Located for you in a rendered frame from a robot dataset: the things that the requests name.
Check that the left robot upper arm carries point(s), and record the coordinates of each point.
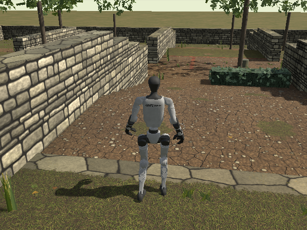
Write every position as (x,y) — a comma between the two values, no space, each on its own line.
(135,109)

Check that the left robot hand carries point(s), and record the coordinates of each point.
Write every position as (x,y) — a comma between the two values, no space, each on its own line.
(127,131)

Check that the robot right forearm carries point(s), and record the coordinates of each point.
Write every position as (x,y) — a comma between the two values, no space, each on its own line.
(178,128)

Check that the robot head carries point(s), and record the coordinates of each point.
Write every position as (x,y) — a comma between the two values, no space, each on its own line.
(154,83)

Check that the right robot upper arm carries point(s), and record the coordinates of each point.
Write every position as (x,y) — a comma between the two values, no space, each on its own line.
(171,110)

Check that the robot left forearm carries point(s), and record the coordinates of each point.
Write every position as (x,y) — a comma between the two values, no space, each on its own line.
(129,124)

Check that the robot left foot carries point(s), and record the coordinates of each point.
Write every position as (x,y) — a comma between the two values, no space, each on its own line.
(140,196)

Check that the right robot hand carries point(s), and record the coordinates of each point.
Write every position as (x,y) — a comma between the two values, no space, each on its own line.
(179,137)

